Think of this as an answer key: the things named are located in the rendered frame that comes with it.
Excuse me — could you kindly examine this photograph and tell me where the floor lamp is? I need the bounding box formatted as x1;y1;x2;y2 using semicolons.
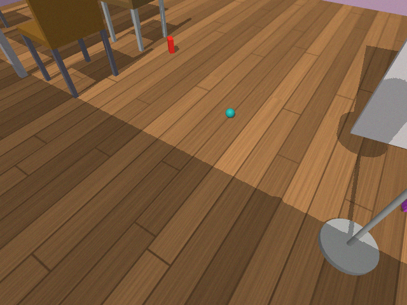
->
318;188;407;275

